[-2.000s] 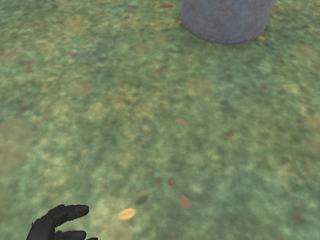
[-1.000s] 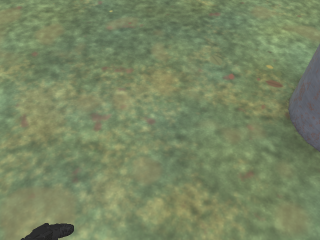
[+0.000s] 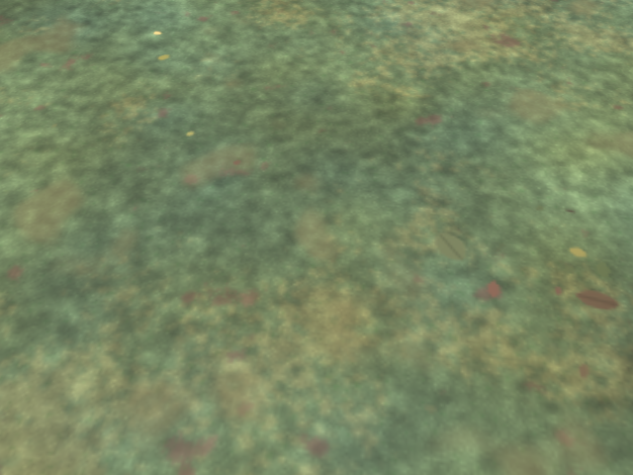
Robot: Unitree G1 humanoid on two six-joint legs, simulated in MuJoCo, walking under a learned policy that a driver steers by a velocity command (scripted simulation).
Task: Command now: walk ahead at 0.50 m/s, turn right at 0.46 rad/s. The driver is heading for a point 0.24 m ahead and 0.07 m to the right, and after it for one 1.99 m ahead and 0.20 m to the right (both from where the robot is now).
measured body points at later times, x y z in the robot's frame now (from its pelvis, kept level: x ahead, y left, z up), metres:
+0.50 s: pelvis +0.19 -0.04 +0.00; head +0.23 -0.06 +0.45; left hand +0.40 +0.20 -0.10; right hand +0.28 -0.34 -0.11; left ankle +0.31 +0.11 -0.70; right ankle +0.21 -0.12 -0.74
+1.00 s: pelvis +0.26 -0.01 -0.01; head +0.27 -0.01 +0.44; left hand +0.43 +0.22 -0.13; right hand +0.34 -0.29 -0.12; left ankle +0.30 +0.10 -0.74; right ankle +0.21 -0.12 -0.74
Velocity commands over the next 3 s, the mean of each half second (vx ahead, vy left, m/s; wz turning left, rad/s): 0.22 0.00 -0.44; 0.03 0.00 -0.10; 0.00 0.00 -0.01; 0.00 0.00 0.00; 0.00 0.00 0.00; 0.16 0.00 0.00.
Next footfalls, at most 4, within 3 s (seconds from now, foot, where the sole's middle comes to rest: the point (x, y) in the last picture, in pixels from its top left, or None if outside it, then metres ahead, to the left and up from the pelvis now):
0.14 right None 0.25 -0.13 -0.78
0.60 left None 0.33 0.09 -0.78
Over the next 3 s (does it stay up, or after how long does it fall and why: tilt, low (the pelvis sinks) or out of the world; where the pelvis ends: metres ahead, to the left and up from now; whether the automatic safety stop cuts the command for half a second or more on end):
stays up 0.30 -0.04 -0.01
